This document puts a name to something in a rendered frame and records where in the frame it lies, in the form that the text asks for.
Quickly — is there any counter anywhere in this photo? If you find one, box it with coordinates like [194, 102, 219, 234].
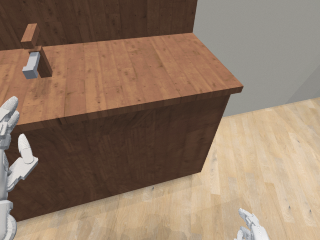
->
[0, 0, 244, 222]

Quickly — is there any left robot hand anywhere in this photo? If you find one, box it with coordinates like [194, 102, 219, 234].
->
[0, 96, 38, 201]

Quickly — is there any left robot forearm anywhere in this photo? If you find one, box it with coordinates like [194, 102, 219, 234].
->
[0, 200, 17, 240]

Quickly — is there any right robot hand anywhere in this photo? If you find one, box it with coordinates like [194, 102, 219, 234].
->
[234, 208, 270, 240]

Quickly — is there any tap lever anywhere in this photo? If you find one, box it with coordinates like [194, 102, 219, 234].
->
[22, 52, 41, 79]

